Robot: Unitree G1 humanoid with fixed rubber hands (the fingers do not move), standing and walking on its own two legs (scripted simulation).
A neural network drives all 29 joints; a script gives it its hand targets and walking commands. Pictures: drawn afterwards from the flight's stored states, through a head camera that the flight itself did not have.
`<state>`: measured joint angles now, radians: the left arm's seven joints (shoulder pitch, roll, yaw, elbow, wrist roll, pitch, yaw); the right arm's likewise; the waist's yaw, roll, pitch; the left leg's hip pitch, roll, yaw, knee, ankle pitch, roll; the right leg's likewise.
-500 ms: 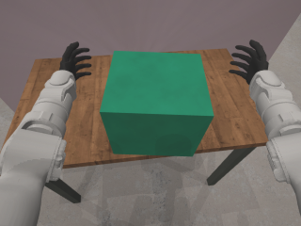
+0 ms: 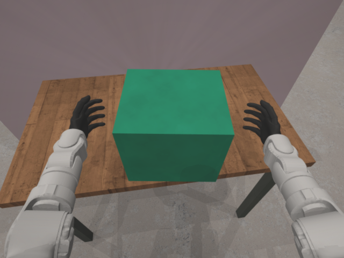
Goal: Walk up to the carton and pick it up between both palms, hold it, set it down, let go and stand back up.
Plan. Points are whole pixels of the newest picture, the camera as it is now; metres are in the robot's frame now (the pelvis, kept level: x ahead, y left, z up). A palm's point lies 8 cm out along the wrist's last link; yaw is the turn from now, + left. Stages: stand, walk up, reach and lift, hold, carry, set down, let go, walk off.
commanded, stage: set down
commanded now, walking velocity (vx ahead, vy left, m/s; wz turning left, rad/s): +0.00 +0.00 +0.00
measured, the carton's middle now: (172, 127) +0.48 +0.03 +0.01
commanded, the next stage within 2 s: none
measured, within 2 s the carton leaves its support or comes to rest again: neither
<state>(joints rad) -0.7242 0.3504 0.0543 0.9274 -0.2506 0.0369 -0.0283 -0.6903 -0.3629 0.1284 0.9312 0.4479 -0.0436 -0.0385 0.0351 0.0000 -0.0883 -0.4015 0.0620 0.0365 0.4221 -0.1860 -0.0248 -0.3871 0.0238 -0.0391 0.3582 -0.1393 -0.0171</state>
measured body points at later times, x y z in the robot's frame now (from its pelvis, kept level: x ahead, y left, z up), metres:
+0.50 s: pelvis +0.02 +0.00 +0.00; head +0.04 +0.01 +0.45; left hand +0.34 +0.26 +0.03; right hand +0.35 -0.21 +0.03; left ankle +0.00 +0.13 -0.74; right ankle +0.02 -0.11 -0.74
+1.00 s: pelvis +0.01 +0.01 +0.00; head +0.03 +0.02 +0.45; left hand +0.27 +0.26 -0.03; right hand +0.28 -0.21 -0.03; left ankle +0.00 +0.13 -0.74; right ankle +0.02 -0.11 -0.74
